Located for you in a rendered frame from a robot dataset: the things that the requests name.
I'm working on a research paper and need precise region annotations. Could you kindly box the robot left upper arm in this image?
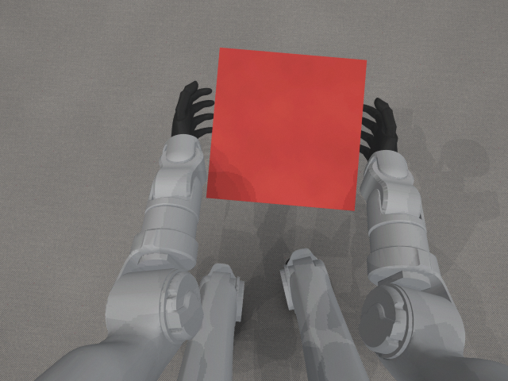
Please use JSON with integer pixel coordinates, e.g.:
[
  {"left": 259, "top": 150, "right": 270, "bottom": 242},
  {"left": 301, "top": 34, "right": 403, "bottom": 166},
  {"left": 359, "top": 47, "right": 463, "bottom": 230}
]
[{"left": 33, "top": 268, "right": 204, "bottom": 381}]

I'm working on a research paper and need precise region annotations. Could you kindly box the robot right hand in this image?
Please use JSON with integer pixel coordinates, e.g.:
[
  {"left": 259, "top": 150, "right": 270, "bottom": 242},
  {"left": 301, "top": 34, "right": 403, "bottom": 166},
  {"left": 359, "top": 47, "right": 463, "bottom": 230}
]
[{"left": 360, "top": 98, "right": 398, "bottom": 161}]

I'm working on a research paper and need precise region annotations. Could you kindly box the robot right forearm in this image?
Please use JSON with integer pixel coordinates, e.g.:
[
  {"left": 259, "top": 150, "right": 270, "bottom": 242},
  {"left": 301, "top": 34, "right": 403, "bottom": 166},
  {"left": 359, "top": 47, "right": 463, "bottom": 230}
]
[{"left": 360, "top": 150, "right": 465, "bottom": 332}]

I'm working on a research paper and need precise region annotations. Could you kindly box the robot left thigh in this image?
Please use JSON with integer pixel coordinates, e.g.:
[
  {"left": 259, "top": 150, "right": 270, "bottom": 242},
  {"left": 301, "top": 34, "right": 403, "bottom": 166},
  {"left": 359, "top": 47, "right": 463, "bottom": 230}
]
[{"left": 177, "top": 271, "right": 244, "bottom": 381}]

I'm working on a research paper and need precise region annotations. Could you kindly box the robot left hand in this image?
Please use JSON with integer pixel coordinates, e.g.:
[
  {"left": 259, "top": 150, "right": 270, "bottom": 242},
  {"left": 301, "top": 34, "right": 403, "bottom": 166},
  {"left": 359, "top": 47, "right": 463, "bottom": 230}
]
[{"left": 171, "top": 81, "right": 214, "bottom": 138}]

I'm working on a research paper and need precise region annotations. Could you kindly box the robot right shin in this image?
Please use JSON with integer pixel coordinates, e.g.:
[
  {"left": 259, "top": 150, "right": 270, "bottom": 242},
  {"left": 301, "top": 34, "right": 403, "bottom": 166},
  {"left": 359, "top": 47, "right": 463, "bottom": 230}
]
[{"left": 287, "top": 248, "right": 329, "bottom": 278}]

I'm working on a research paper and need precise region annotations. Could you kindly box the robot left forearm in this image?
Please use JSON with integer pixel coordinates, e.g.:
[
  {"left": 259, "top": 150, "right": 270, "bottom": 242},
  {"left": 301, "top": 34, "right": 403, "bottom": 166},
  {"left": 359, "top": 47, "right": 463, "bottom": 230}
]
[{"left": 106, "top": 134, "right": 207, "bottom": 327}]

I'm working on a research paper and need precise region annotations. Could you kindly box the carton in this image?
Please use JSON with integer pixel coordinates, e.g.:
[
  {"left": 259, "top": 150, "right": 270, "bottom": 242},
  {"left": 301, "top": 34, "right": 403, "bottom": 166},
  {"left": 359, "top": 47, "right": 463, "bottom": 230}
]
[{"left": 206, "top": 48, "right": 367, "bottom": 211}]

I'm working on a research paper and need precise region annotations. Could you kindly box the robot right upper arm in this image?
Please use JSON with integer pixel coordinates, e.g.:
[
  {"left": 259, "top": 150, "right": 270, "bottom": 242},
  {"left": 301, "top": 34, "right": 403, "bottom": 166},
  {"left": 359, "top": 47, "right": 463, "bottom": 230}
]
[{"left": 359, "top": 283, "right": 508, "bottom": 381}]

